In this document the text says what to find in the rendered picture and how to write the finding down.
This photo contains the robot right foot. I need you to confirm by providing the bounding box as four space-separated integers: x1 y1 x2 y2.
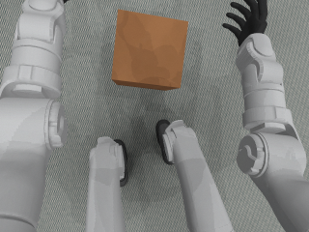
155 119 174 165

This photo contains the left robot shin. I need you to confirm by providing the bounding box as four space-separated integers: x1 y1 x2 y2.
89 136 125 179

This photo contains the robot right upper arm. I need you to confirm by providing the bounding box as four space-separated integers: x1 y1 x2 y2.
236 131 309 232

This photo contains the robot left upper arm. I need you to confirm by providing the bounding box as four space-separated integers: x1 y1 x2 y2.
0 97 69 232

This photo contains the left robot forearm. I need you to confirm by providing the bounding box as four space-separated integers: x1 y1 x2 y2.
0 0 68 100

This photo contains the right robot forearm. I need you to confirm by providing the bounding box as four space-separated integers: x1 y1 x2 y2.
236 33 307 168

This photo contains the robot right hand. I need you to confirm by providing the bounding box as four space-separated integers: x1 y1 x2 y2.
222 0 268 46

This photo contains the carton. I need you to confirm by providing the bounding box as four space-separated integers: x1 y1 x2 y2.
111 9 188 91

